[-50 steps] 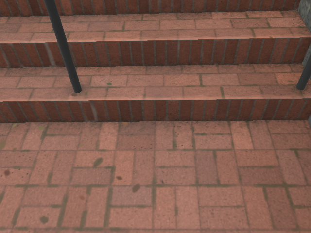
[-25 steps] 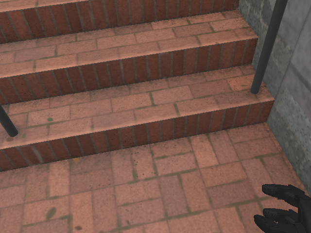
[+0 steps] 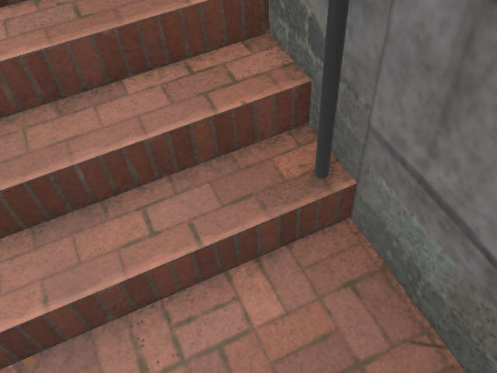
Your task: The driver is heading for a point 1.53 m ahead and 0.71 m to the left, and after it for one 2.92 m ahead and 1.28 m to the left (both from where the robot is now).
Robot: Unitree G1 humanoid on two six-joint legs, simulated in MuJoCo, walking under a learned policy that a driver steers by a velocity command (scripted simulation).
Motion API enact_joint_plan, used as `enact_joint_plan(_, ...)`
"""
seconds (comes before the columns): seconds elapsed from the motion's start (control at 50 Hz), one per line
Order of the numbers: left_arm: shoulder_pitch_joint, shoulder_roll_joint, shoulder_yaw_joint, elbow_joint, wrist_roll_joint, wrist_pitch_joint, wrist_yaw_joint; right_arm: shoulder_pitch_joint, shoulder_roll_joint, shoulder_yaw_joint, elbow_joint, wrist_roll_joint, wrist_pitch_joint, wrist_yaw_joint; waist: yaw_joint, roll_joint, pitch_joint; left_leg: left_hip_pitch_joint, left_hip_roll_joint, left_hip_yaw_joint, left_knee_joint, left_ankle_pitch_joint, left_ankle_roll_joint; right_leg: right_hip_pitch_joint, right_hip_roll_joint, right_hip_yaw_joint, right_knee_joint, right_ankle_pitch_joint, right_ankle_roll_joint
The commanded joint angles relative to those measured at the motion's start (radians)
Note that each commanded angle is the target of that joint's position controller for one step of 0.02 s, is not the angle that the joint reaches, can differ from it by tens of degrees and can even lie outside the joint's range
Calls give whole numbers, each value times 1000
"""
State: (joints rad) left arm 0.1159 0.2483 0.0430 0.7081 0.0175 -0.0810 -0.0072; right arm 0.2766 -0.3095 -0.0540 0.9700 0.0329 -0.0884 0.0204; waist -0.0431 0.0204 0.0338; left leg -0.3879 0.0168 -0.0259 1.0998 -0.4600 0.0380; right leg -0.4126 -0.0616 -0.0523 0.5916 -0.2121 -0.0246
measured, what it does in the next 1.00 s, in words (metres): walks ahead, turning left: left foot, then right foot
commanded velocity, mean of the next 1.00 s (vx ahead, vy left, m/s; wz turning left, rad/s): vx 0.50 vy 0.00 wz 0.51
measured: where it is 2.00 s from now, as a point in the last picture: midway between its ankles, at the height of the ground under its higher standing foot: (78, 286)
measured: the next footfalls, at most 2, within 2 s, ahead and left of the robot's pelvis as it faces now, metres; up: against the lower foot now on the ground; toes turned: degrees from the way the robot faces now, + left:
left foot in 0.42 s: +0.32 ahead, +0.18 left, +0.00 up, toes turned +19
right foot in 0.92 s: +0.61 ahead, +0.15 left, +0.00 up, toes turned +33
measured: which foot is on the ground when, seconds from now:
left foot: up 0.00-0.40, down 0.42-0.90, up 0.92-1.00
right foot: down 0.00-0.44, up 0.46-0.90, down 0.92-1.00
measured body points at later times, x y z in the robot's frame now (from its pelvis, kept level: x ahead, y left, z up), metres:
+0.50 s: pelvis +0.24 +0.09 -0.01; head +0.28 +0.11 +0.44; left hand +0.19 +0.36 -0.15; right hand +0.47 -0.12 -0.11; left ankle +0.29 +0.17 -0.73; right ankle +0.12 -0.11 -0.64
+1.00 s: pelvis +0.48 +0.17 +0.00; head +0.50 +0.17 +0.45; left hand +0.45 +0.47 -0.10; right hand +0.70 +0.00 -0.13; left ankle +0.32 +0.19 -0.63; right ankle +0.57 +0.12 -0.73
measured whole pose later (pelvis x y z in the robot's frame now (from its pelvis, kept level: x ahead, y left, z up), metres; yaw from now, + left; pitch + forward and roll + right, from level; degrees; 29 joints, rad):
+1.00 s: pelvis +0.48 +0.17 +0.00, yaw +35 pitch +0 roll +0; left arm 0.17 0.23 0.02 0.78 0.03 -0.08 0.03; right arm 0.27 -0.27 -0.06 0.81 -0.03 -0.03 -0.01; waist -0.02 0.04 0.02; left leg -0.36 -0.15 -0.09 1.22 -0.41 0.08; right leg -0.34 0.03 -0.04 0.53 -0.20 -0.05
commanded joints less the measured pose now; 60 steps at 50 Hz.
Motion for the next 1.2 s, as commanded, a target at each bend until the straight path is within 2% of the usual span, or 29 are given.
enact_joint_plan(0.02, 170, 146, 36, 8, -6, -4, 17, -110, -78, -13, -108, -5, -10, -3, 105, -137, -86, -468, 91, -76, 152, 136, 18, 439, -292, 379, -376, -109, -158)
enact_joint_plan(0.04, 172, 100, 19, 29, 28, -2, 29, -39, -21, -4, -83, -110, 29, 15, 54, -95, -40, -326, 91, -63, 72, 196, 8, 319, -251, 253, -427, 23, -93)
enact_joint_plan(0.14, 195, 111, 25, 92, 6, -37, 23, -105, -19, -16, -136, -77, 78, 42, 28, -122, -15, -306, 79, -28, -12, 338, 1, 310, -224, 11, -461, 295, -95)
enact_joint_plan(0.26, 241, 144, 43, 143, 6, -49, 35, -295, -11, -9, -226, -90, 81, 62, 66, -131, 56, -267, 85, 44, -324, 460, 0, 363, -239, -107, -489, 143, -74)
enact_joint_plan(0.34, 299, 181, 63, 178, 11, -18, 32, -328, -15, -10, -266, -94, 79, 67, 77, -111, 98, -217, 56, 126, -448, 299, 51, 435, -262, -161, -411, 268, -63)
enact_joint_plan(0.38, 294, 199, 64, 179, 11, 2, 26, -261, -32, -17, -258, -89, 82, 62, 48, -130, 27, -98, -19, 171, -488, 146, 95, 486, -263, -193, -215, 610, -63)
enact_joint_plan(0.4, 289, 200, 60, 179, 5, 11, 22, -142, -41, -26, -224, -93, 73, 54, -11, -115, -51, 37, -73, 185, -528, 163, 125, 480, -251, -214, -26, 738, -59)
enact_joint_plan(0.42, 267, 189, 54, 163, 11, 21, 20, 46, -76, -46, -161, -88, 56, 38, -83, -63, -185, 288, -91, 135, -580, 165, 157, 358, -191, -235, 243, 639, -29)
enact_joint_plan(0.44, 291, 100, 31, 89, -5, 12, 11, 127, -215, -79, -160, -100, 52, 15, -74, 204, -270, 604, 212, -340, -660, -23, 265, -69, -89, -233, 606, 84, 39)
enact_joint_plan(0.46, 206, 121, 35, 43, 15, -4, 0, 141, -273, -89, -172, -44, 59, 4, -70, 247, -310, 667, 310, -731, -848, 114, 319, -276, 57, -18, 755, -361, 58)
enact_joint_plan(0.48, 123, 141, 38, 36, 14, -3, -2, 122, -256, -84, -156, -46, 66, -6, -65, 109, -217, 641, 287, -589, -841, 187, 289, -360, -4, 76, 787, -274, 35)
enact_joint_plan(0.52, 132, 102, 20, 60, 5, -11, 3, 18, -150, -60, -179, -50, 53, -10, 12, -3, -74, 407, 209, -361, -829, 432, 219, -255, -75, 78, 635, -82, 21)
enact_joint_plan(0.6, 169, 108, 16, 70, 36, 35, 0, -12, -121, -47, -174, -28, 19, -11, 82, 16, -100, 270, 122, -208, -830, 831, 199, -107, -55, 61, 512, -61, 62)
enact_joint_plan(0.68, 8, 89, 2, 29, 31, 41, -11, 68, -131, -50, -147, -19, 28, -16, 30, 43, -33, 279, 89, -215, -876, 717, 187, -202, -31, 43, 349, 47, 82)
enact_joint_plan(0.76, -92, 52, -23, 1, 19, 34, 1, 100, -115, -51, -137, -44, 37, -25, -1, 90, -58, 302, 69, -197, -799, 819, 161, -136, 30, 25, 189, 111, 87)
enact_joint_plan(0.8, -114, 77, -19, -13, 12, 24, 14, 107, -97, -46, -148, -51, 34, -24, -8, 61, -59, 302, 86, -243, -766, 826, 174, -113, 37, 37, 142, 95, 71)
enact_joint_plan(0.84, -74, 97, -12, -17, 17, 12, 22, 67, -104, -47, -174, -63, 39, -33, 24, 72, -68, 344, 125, -324, -693, 921, 179, -95, 48, 57, 133, 12, 34)
enact_joint_plan(0.88, 70, 94, -11, 21, 21, -5, 32, 15, -113, -50, -196, -47, 37, -36, 89, 66, -111, 299, 69, -297, -537, 1170, 141, 125, 108, 49, -6, 5, -10)
enact_joint_plan(0.9, 227, 99, -4, 57, 20, -21, 40, -61, -110, -51, -209, -24, 30, -30, 194, 20, -151, 224, 4, -267, -337, 1215, 107, 326, 94, 53, -154, 196, -36)
enact_joint_plan(0.92, 381, 187, 23, 92, 36, -32, 52, -112, -40, -30, -256, -14, 10, -25, 246, -65, -219, 47, -73, -206, -56, 843, 64, 539, -109, 238, -245, 258, -79)
enact_joint_plan(0.94, 296, 269, 37, 76, 34, -18, 56, 73, 67, -8, -267, -16, 10, -33, 70, -276, -250, -202, -215, -119, 172, -45, 35, 661, -394, 621, -265, 614, -155)
enact_joint_plan(0.96, 216, 202, 38, 66, 14, -1, 51, 128, -16, -16, -219, -58, 40, -45, 39, -143, -233, -243, -126, -112, 318, -18, 33, 542, -386, 693, -269, 186, -226)
enact_joint_plan(0.98, 151, 105, 19, 47, 6, 4, 42, 74, -40, -18, -217, -81, 51, -35, 43, -67, -113, -291, -87, -83, 383, 60, 26, 414, -314, 590, -331, -158, -223)
enact_joint_plan(1.0, 124, 69, 9, 49, 6, 3, 34, 34, -28, -15, -228, -94, 55, -22, 44, -91, -38, -321, -69, -57, 430, 101, 26, 314, -248, 489, -379, -294, -193)
enact_joint_plan(1.04, 152, 31, -7, 90, 10, -11, 37, 23, -5, -10, -249, -94, 67, -1, 18, -87, 39, -348, -86, -74, 526, 176, 3, 194, -182, 321, -359, 29, -172)
enact_joint_plan(1.1, 247, 24, -18, 150, 8, -35, 26, -13, 60, 9, -291, -81, 85, -6, 22, -63, -28, -397, -129, -77, 597, 115, -33, 211, -186, 168, -266, 622, -201)
enact_joint_plan(1.14, 225, 47, -17, 150, 5, -42, 30, -70, 50, 10, -325, -88, 96, -13, 23, -100, -43, -413, -123, -73, 508, 121, -53, 230, -182, 121, -288, 686, -202)
enact_joint_plan(1.16, 267, 67, -9, 166, 10, -33, 35, -101, 92, 18, -320, -76, 109, -29, 51, -179, -54, -521, -143, -13, 703, 30, -51, 319, -208, 155, -304, 729, -244)
enact_joint_plan(1.2, 318, 100, 6, 184, -3, -30, 43, -188, 86, 16, -368, -82, 126, -53, 61, -146, -16, -729, -101, -53, 811, -33, -50, 420, -255, 191, -332, 568, -252)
